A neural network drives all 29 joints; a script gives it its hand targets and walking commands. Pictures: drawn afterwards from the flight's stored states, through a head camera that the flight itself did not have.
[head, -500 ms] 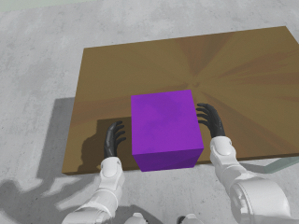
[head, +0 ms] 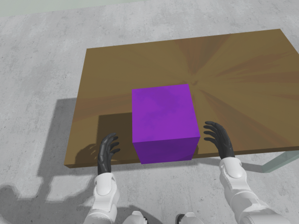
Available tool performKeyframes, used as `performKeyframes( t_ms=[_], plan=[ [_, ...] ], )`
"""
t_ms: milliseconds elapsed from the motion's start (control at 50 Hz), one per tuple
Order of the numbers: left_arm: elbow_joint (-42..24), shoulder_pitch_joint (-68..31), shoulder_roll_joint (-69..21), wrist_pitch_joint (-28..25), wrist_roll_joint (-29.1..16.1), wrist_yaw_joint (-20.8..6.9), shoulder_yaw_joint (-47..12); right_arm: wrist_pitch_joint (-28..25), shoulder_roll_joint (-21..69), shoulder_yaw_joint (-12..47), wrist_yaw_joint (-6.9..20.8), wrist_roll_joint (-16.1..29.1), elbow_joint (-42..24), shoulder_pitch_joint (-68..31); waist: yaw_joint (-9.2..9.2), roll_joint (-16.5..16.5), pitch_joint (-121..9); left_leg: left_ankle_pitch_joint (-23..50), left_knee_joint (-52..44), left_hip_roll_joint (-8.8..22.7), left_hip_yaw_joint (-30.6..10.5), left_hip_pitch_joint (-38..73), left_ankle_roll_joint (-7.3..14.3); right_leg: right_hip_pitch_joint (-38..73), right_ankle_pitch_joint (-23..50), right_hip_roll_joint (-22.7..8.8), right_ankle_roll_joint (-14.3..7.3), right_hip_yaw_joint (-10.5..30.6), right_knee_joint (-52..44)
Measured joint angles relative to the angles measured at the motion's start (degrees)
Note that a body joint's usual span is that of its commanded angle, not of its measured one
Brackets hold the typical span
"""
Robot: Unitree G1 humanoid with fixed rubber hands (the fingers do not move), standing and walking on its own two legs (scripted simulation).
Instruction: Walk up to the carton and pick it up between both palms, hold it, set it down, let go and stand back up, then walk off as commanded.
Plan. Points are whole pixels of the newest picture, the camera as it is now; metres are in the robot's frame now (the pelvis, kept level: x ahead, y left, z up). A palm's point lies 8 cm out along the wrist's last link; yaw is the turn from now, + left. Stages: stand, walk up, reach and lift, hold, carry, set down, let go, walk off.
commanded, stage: set down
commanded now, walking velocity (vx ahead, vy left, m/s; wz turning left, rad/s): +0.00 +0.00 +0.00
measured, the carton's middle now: (163, 126) +0.42 +0.01 -0.07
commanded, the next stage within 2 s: none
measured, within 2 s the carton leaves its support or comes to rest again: neither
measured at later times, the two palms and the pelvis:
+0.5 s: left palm (100, 185) +0.23 +0.17 -0.04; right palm (239, 170) +0.28 -0.20 -0.05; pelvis +0.02 -0.01 +0.03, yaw +1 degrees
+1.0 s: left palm (92, 189) +0.22 +0.18 -0.02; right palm (246, 175) +0.27 -0.20 -0.03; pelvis +0.03 -0.01 +0.04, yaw +1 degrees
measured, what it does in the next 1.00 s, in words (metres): stands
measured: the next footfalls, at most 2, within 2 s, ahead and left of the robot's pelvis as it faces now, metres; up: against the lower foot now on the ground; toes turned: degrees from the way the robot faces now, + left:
none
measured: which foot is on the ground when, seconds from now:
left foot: down 0.00-1.00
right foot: down 0.00-1.00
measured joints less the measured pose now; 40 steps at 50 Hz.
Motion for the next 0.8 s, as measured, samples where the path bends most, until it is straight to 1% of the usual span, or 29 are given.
performKeyframes(
  t_ms=[100, 180, 340, 440, 500, 580, 700, 760, 800],
  plan=[
    [-2.6, 1.8, 0.1, 0.9, 0.0, -0.1, -0.1, 1.0, 0.0, 0.0, 0.2, 0.1, -1.5, 1.5, 0.0, -2.1, 0.0, 0.6, -1.1, 0.0, 0.0, 0.3, 0.0, 0.0, 0.4, -0.1, 0.0, 0.0, -0.6],
    [-5.0, 4.1, 0.1, 2.6, 0.0, -0.2, -0.6, 1.3, 0.0, 0.0, 0.2, 0.1, -2.0, 3.5, 0.0, -3.6, 0.5, 1.7, -3.6, 0.0, 0.0, 1.5, 0.0, 1.1, 1.3, -0.2, -0.3, 0.0, -2.7],
    [-14.4, 11.8, 0.2, 3.2, 0.0, -0.7, -2.7, 0.0, 0.0, 0.0, 0.3, 1.1, -7.0, 10.3, 0.0, -3.8, 2.4, 3.9, -9.3, 0.0, -0.1, 6.0, 0.0, 5.7, 3.2, -0.6, -0.4, 0.0, -8.1],
    [-14.7, 14.9, 0.2, 4.8, 0.0, -2.1, -3.3, -0.2, 0.0, 0.0, 0.4, 1.1, -9.1, 15.0, -0.01, -3.8, 4.7, 4.3, -12.2, 0.0, -0.2, 11.1, 0.0, 10.6, 3.4, -0.7, -0.5, 0.0, -10.7],
    [-15.4, 16.7, 0.4, 6.0, 0.0, -2.4, -3.6, -0.3, 0.0, 0.0, 0.4, 1.1, -11.4, 17.8, -0.01, -3.8, 5.8, 4.4, -13.3, 0.0, -0.2, 13.5, 0.0, 12.9, 3.4, -0.8, -0.5, 0.0, -11.6],
    [-17.0, 18.4, 1.2, 6.1, 0.0, -2.4, -3.9, -0.3, 0.0, 0.0, 0.6, 1.7, -14.8, 20.6, -0.01, -3.8, 6.9, 4.5, -14.4, 0.1, -0.2, 16.1, 0.0, 15.5, 3.4, -0.8, -0.6, 0.0, -12.5],
    [-17.2, 18.8, 2.7, 6.1, -0.4, -2.2, -4.8, -0.1, 0.0, 0.0, 1.1, 2.3, -17.0, 22.2, 0.0, -3.8, 8.4, 4.6, -15.8, 0.1, -0.2, 20.3, 0.0, 19.6, 3.4, -0.9, -0.6, 0.0, -13.7],
    [-16.2, 18.5, 3.0, 6.9, -0.4, -2.8, -4.9, 1.5, 0.0, 0.0, 1.2, 2.3, -16.9, 22.2, 0.0, -3.8, 9.1, 4.7, -16.5, 0.1, -0.2, 22.4, 0.0, 21.7, 3.4, -0.9, -0.7, 0.0, -14.4],
    [-15.7, 18.5, 3.1, 8.2, -0.4, -3.3, -4.9, 2.6, 0.0, 0.0, 1.2, 2.3, -17.0, 22.4, 0.0, -3.9, 9.4, 4.7, -16.8, 0.1, -0.2, 23.3, 0.0, 22.6, 3.4, -1.0, -0.7, 0.0, -14.7]
  ],
)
